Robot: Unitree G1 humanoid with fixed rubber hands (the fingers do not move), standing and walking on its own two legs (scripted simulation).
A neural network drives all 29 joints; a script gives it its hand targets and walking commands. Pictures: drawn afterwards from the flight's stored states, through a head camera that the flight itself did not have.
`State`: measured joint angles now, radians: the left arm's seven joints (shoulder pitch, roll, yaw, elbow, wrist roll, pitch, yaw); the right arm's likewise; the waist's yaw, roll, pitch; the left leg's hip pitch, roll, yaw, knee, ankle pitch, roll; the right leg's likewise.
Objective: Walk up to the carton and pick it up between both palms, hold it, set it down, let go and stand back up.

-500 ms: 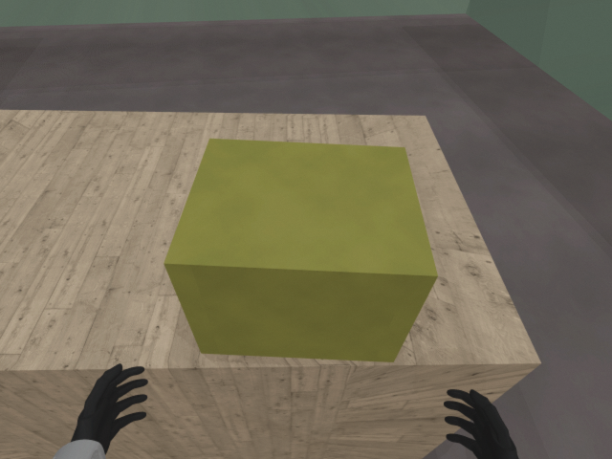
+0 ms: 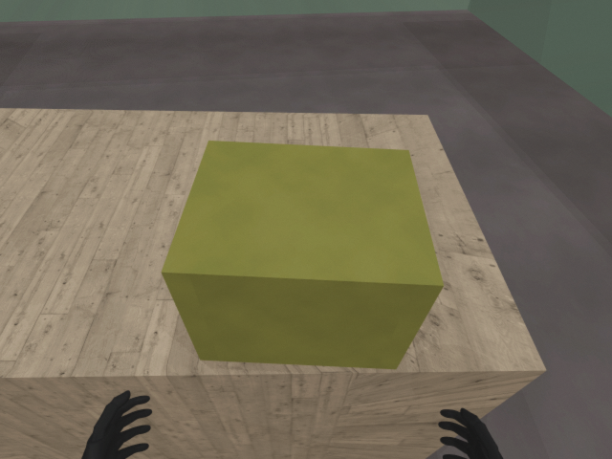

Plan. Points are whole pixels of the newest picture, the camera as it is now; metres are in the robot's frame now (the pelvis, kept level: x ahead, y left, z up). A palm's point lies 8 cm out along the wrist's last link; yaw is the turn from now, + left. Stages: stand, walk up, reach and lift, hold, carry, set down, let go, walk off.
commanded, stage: let go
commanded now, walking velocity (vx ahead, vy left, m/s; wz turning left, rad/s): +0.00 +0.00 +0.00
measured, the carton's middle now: (303, 256) +0.41 +0.01 +0.04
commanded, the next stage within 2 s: stand in 0.36 s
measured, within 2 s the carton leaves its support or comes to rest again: neither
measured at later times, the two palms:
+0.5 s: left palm out of the picture +0.15 +0.26 -0.08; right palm out of the picture +0.13 -0.24 -0.09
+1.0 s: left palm out of the picture +0.11 +0.32 -0.10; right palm out of the picture +0.10 -0.25 -0.10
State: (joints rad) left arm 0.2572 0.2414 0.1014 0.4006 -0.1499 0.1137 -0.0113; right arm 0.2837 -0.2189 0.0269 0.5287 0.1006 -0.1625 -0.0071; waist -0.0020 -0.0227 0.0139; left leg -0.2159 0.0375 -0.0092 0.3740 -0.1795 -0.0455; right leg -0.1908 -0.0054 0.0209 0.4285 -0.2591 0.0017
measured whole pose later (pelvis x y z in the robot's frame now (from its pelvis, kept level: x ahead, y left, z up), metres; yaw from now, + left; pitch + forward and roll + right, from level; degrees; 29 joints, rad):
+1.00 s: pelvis +0.01 +0.02 +0.00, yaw +0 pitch -1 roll -1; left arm 0.26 0.34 0.10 0.72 -0.01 0.01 -0.01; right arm 0.25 -0.28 0.00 0.79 0.00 -0.04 0.00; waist 0.00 -0.02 0.01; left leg -0.23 0.04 -0.01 0.50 -0.26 -0.02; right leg -0.15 -0.01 0.02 0.44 -0.28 0.02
